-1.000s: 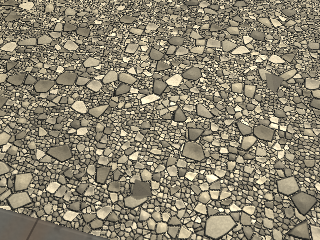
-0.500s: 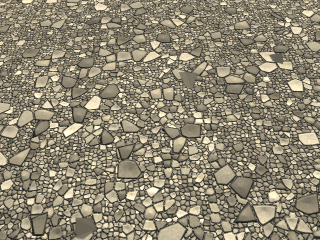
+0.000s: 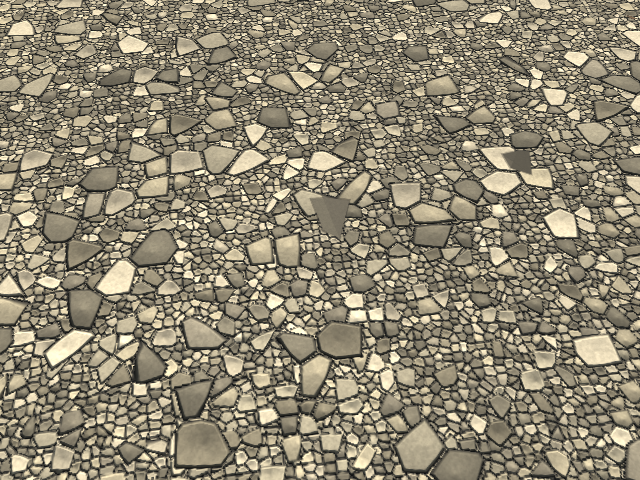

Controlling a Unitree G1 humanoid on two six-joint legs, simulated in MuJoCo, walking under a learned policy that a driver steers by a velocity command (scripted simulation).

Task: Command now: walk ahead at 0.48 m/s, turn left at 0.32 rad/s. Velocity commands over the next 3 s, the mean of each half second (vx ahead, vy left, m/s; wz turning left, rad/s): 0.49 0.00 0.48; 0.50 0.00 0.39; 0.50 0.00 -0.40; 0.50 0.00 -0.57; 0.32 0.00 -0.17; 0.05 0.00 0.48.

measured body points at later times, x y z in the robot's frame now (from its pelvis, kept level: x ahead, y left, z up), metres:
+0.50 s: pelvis +0.31 -0.05 -0.08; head +0.33 -0.05 +0.37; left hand +0.30 +0.21 -0.22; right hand +0.49 -0.29 -0.20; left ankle +0.32 +0.11 -0.72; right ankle +0.35 -0.14 -0.82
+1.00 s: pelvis +0.54 +0.12 -0.07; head +0.56 +0.14 +0.37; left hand +0.49 +0.42 -0.20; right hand +0.75 -0.07 -0.19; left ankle +0.52 +0.17 -0.82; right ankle +0.66 -0.02 -0.73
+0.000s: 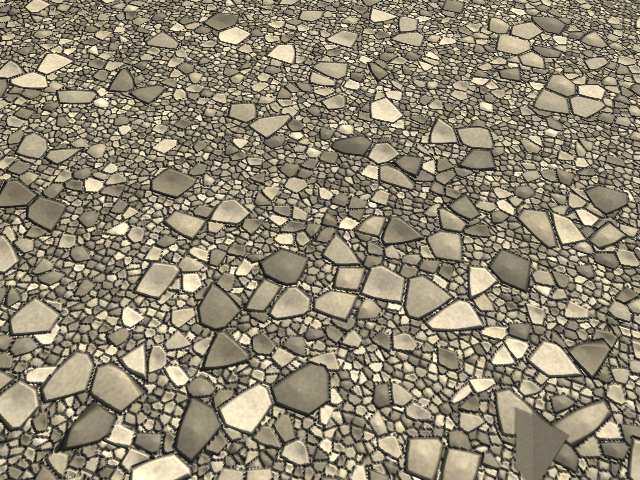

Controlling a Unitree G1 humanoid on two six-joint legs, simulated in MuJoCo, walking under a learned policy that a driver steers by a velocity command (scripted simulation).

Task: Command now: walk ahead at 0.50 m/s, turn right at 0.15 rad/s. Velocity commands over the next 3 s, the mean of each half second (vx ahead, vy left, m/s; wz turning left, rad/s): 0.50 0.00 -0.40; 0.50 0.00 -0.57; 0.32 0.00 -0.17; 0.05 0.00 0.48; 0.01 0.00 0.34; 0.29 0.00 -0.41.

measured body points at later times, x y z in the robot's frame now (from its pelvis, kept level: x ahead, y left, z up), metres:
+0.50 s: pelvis +0.29 -0.06 -0.01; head +0.33 -0.06 +0.44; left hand +0.48 +0.17 -0.13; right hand +0.34 -0.35 -0.12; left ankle +0.25 +0.10 -0.65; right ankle +0.32 -0.13 -0.74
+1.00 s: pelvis +0.58 -0.08 +0.00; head +0.61 -0.08 +0.45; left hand +0.84 +0.09 -0.11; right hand +0.51 -0.36 -0.11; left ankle +0.65 +0.00 -0.74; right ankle +0.50 -0.21 -0.65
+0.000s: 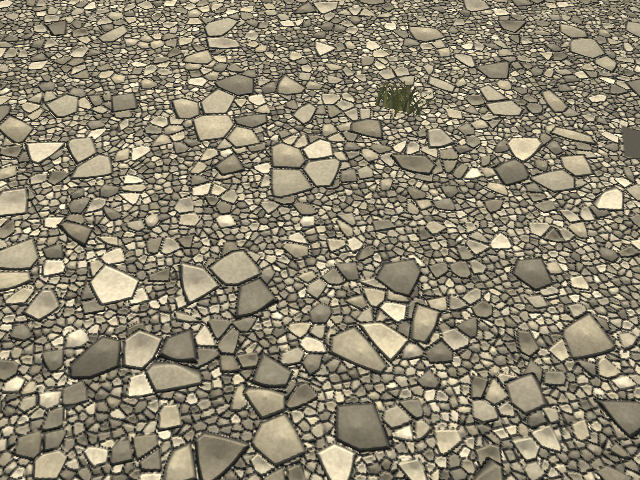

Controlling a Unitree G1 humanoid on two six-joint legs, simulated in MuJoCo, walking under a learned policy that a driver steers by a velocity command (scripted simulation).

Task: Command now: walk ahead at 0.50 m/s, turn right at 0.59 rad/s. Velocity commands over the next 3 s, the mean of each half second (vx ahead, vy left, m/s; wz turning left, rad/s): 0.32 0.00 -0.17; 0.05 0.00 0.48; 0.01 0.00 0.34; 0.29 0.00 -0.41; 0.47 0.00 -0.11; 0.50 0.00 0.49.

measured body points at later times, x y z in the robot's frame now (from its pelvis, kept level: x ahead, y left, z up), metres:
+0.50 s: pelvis +0.21 -0.05 -0.01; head +0.25 -0.06 +0.44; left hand +0.39 +0.19 -0.11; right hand +0.27 -0.34 -0.14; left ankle +0.20 +0.11 -0.67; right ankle +0.28 -0.16 -0.74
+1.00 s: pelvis +0.25 +0.00 +0.00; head +0.29 +0.05 +0.45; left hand +0.35 +0.32 -0.12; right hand +0.44 -0.26 -0.08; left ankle +0.27 +0.08 -0.74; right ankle +0.31 -0.16 -0.67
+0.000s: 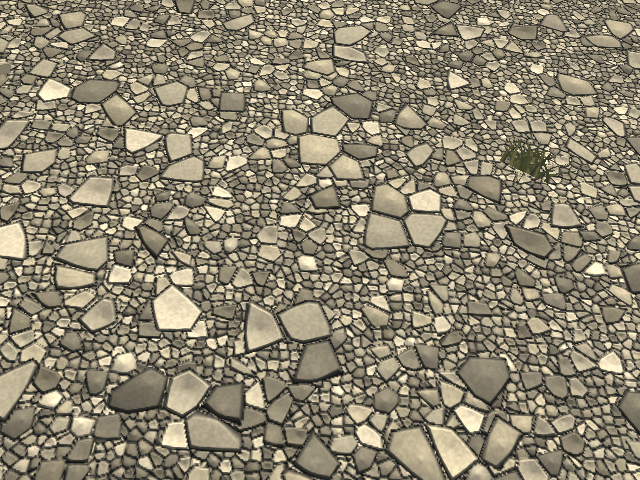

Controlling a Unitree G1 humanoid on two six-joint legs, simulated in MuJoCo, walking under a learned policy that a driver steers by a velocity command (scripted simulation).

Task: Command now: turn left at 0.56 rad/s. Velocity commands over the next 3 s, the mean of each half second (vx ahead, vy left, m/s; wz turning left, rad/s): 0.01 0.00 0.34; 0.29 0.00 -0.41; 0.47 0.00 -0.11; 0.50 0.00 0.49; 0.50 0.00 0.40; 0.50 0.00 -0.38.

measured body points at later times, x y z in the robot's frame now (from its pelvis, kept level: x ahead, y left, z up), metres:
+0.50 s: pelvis +0.01 -0.04 +0.00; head +0.05 -0.05 +0.44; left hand +0.07 +0.25 -0.12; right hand +0.21 -0.28 -0.12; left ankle -0.03 +0.10 -0.72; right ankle +0.04 -0.16 -0.75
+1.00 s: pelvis +0.12 -0.10 -0.03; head +0.15 -0.12 +0.42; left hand +0.33 +0.16 -0.11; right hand +0.14 -0.40 -0.15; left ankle -0.01 +0.08 -0.69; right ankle +0.17 -0.19 -0.75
